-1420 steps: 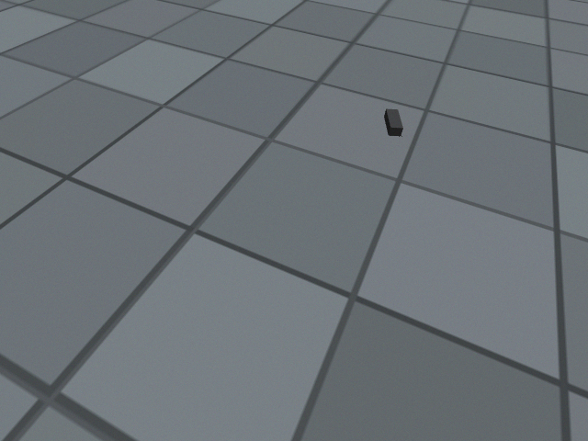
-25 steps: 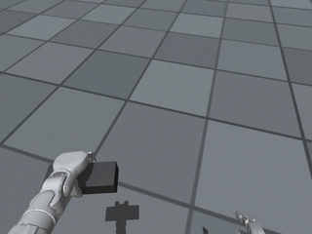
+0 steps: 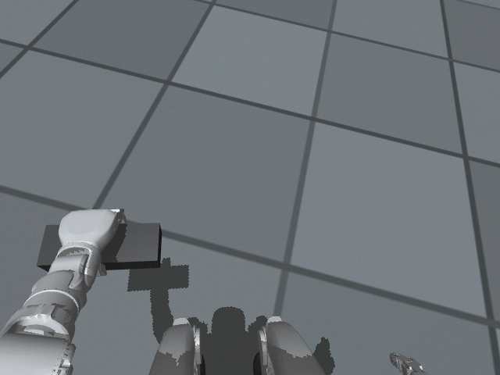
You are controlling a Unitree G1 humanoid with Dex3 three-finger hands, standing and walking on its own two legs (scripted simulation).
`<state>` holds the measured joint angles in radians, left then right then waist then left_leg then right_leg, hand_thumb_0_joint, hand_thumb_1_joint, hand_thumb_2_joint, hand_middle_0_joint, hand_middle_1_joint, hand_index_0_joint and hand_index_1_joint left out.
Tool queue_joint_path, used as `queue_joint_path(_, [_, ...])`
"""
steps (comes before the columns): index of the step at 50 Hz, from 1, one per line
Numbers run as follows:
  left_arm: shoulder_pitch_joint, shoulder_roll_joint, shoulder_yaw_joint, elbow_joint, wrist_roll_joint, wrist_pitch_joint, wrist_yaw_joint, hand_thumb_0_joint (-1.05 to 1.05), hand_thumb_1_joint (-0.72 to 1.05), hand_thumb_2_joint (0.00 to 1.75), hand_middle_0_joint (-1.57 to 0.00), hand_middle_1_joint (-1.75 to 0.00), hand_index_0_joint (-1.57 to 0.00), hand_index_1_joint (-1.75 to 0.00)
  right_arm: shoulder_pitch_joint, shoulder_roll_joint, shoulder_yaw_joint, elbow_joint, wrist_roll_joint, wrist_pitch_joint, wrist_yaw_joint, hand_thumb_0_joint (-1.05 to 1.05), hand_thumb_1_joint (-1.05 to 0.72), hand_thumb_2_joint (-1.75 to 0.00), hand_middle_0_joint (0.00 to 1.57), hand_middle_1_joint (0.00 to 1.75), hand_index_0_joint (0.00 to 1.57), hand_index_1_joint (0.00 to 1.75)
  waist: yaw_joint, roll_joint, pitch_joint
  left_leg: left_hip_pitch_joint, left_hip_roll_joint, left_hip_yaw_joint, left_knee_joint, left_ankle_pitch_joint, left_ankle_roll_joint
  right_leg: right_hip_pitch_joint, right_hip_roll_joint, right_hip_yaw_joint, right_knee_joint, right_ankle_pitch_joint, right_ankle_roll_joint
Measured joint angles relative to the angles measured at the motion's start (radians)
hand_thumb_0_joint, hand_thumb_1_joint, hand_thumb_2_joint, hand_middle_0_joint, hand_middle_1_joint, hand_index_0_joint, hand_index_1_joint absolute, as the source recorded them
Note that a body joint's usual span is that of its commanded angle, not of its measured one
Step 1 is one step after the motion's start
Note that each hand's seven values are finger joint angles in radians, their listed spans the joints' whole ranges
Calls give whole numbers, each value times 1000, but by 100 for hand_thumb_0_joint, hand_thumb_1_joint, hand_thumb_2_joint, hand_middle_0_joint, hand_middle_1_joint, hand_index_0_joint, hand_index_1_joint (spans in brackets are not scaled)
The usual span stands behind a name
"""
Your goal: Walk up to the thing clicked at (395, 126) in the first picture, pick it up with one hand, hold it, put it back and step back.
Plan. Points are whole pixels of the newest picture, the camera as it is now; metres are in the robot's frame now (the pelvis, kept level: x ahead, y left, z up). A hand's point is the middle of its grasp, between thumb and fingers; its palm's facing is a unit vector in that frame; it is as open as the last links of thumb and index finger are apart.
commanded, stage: crouch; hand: left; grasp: from above
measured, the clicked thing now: (105, 247) +0.37 +0.24 -0.14
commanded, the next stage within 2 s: lower in 1.24 s
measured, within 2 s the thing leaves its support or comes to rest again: neither
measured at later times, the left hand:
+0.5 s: hand (122, 270) +0.38 +0.26 -0.35, palm faces -0.45 -0.02 -0.89, open 10.3 cm
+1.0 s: hand (128, 272) +0.40 +0.28 -0.45, palm faces -0.47 -0.04 -0.88, open 10.2 cm
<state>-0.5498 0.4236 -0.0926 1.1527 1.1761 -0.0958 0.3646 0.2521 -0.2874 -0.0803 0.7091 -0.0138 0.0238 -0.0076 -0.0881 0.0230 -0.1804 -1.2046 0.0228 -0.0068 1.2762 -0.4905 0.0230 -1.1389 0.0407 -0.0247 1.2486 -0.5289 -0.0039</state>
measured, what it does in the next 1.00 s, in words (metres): lowers itself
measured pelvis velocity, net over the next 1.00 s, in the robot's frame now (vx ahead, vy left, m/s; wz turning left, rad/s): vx -0.04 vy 0.00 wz -0.11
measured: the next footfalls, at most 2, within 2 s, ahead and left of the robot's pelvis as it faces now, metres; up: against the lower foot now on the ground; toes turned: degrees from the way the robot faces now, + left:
none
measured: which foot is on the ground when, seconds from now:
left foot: down 0.00-1.00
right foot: down 0.00-1.00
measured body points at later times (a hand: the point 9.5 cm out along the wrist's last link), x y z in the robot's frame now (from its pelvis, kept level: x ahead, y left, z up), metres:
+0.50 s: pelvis -0.04 +0.00 -0.18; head +0.18 +0.04 +0.21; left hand +0.40 +0.26 -0.30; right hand +0.03 -0.27 -0.31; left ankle +0.05 +0.10 -0.62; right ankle +0.03 -0.12 -0.62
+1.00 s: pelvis -0.04 +0.00 -0.27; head +0.21 +0.04 +0.11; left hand +0.42 +0.28 -0.40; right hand +0.01 -0.28 -0.38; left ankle +0.05 +0.10 -0.62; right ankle +0.03 -0.12 -0.62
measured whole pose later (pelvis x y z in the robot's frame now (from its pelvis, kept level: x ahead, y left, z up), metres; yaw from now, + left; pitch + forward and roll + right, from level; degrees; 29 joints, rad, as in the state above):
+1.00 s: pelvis -0.04 +0.00 -0.27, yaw -7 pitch +37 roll -8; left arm -0.82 0.71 0.14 1.32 1.26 -0.25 0.40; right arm 0.13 -0.25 0.00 0.77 -0.14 -0.07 0.13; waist -0.16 -0.02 -0.09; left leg -2.21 0.05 -0.09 2.22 -0.67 0.03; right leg -2.11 0.06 -0.12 2.17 -0.72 -0.01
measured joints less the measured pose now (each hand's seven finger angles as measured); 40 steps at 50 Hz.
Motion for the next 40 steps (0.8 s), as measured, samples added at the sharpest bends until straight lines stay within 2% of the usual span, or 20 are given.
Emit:
queue_joint_path(8, [-86,43,63,28,-1,-5,-6,-2,-4,54,-62,-66,-67,-61,-13,30,10,20,-22,-24,3,1,-90,-90,20,30,20,30,-25,24,-24,-347,0,-8,292,-63,9,-340,-2,-14,295,-72,2])
queue_joint_path(11, [-111,64,73,48,1,-17,-13,-3,-5,56,-61,-67,-66,-62,-22,43,23,20,-32,-35,11,1,-90,-90,20,30,20,30,-31,27,-21,-448,-1,-13,374,-73,11,-437,-4,-21,377,-87,2])
queue_joint_path(19, [-162,126,107,86,28,-74,-2,-3,-6,58,-61,-67,-66,-63,-54,58,57,35,-58,-72,35,0,-90,-90,20,30,20,30,-45,15,-18,-677,-3,-36,561,-99,8,-652,-7,-48,560,-122,-3])
queue_joint_path(27, [-212,174,140,119,50,-89,29,-3,-7,58,-62,-67,-67,-62,-95,47,67,43,-82,-94,64,0,-90,-90,20,30,20,30,-60,-5,0,-816,1,-58,696,-130,4,-780,-3,-72,685,-154,-8])
queue_joint_path(40, [-247,241,204,148,73,-120,30,-3,-6,56,-63,-65,-68,-61,-122,38,71,41,-107,-93,111,0,-91,-90,20,30,20,30,-70,-27,44,-932,18,-78,850,-171,4,-892,14,-94,825,-187,-12])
